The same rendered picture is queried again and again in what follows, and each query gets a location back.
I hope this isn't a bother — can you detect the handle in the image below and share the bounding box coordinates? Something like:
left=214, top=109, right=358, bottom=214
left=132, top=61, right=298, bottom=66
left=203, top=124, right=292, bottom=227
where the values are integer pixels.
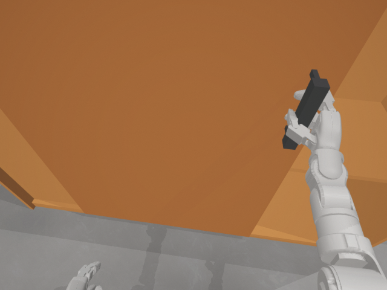
left=282, top=69, right=330, bottom=150

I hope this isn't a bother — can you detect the robot right forearm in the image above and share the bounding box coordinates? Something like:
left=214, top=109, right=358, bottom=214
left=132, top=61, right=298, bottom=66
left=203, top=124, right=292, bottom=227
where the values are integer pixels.
left=305, top=148, right=387, bottom=283

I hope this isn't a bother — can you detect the robot right upper arm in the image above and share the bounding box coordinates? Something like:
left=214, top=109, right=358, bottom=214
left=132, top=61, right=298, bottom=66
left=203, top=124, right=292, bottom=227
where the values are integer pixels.
left=317, top=265, right=387, bottom=290

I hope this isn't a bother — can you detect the wardrobe door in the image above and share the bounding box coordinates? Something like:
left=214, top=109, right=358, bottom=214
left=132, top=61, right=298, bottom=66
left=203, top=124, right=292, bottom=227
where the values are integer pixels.
left=0, top=0, right=387, bottom=237
left=0, top=109, right=77, bottom=205

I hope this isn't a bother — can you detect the right robot hand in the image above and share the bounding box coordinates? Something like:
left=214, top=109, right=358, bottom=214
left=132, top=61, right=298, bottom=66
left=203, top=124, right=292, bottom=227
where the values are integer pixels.
left=284, top=89, right=342, bottom=153

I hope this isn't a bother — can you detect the left robot hand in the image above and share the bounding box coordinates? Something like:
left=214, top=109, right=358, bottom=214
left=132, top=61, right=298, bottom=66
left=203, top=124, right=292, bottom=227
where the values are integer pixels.
left=66, top=262, right=102, bottom=290

